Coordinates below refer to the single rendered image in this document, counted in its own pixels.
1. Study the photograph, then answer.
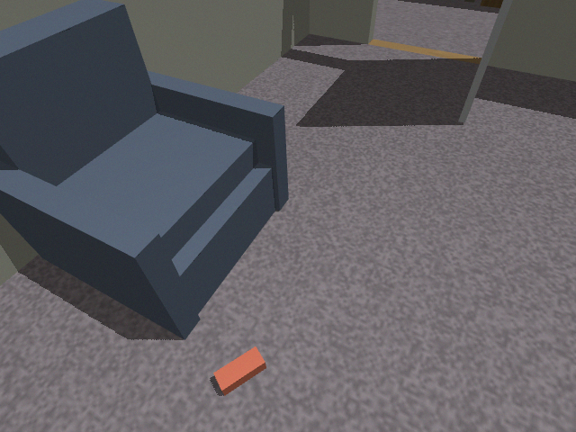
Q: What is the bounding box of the armchair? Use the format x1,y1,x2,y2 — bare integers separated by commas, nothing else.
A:
0,0,289,340

